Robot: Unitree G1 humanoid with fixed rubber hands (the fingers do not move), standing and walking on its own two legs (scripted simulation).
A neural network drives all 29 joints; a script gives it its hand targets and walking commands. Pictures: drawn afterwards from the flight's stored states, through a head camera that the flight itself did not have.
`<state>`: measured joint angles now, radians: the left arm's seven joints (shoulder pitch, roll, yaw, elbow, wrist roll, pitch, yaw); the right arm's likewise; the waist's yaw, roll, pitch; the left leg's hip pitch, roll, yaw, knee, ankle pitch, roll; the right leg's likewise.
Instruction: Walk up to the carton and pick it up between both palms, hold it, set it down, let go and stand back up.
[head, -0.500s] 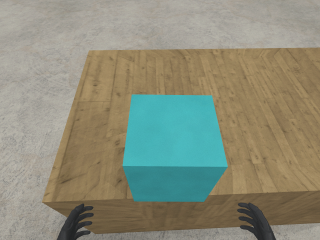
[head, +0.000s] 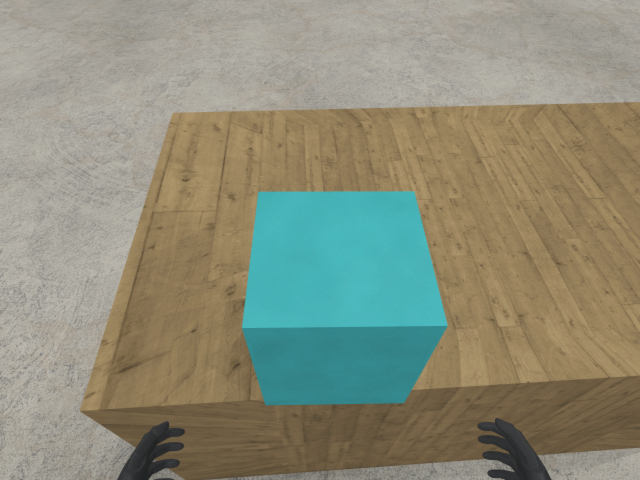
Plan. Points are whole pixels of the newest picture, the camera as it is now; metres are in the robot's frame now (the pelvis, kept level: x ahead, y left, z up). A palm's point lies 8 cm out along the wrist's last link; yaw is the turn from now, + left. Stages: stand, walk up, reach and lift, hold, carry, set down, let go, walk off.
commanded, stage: stand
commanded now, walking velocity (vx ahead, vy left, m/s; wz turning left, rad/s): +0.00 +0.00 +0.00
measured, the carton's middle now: (335, 304) +0.37 +0.00 -0.01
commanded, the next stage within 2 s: none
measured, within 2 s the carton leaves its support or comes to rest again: neither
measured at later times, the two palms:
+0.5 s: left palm out of the picture +0.09 +0.31 -0.10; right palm out of the picture +0.08 -0.27 -0.09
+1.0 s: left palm out of the picture +0.07 +0.32 -0.11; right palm out of the picture +0.08 -0.27 -0.09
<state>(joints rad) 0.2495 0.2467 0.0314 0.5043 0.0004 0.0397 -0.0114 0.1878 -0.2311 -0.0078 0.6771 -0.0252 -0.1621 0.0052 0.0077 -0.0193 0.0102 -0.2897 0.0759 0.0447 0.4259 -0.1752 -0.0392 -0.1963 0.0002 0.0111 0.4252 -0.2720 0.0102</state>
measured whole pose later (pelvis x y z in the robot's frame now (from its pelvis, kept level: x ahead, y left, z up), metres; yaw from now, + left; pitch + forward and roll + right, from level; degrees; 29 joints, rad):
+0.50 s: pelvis -0.01 +0.01 -0.01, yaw -1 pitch -1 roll +0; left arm 0.25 0.40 0.03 0.77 0.02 0.00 -0.01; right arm 0.31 -0.30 -0.01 0.71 -0.03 -0.02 0.01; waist 0.01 -0.02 -0.04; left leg -0.29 0.08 0.05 0.56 -0.24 -0.04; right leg -0.20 0.00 0.02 0.54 -0.33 0.01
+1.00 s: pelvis -0.01 +0.01 -0.01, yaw -1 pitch -1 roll -1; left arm 0.25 0.40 0.03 0.86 0.02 -0.01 -0.01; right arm 0.29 -0.31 -0.01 0.75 -0.03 -0.02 0.01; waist 0.01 -0.02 -0.04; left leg -0.29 0.08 0.05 0.54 -0.23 -0.04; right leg -0.19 0.00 0.02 0.52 -0.32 0.01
